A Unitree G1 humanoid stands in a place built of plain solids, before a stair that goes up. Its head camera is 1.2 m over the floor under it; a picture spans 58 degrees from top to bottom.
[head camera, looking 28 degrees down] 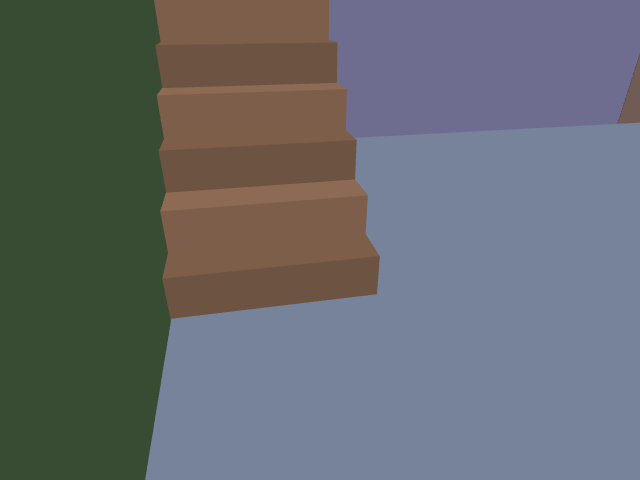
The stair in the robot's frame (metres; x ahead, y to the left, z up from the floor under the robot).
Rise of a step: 0.21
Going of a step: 0.22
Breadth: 0.95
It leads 11 degrees to the left of straight ahead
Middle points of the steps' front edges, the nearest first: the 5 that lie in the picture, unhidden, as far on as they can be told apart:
1.61 0.19 0.21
1.83 0.24 0.42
2.05 0.28 0.63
2.27 0.32 0.84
2.48 0.37 1.04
